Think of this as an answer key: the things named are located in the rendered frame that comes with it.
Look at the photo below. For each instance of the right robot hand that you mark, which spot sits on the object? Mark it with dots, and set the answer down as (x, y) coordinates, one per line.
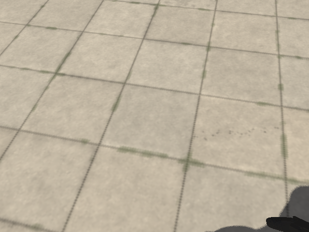
(288, 224)

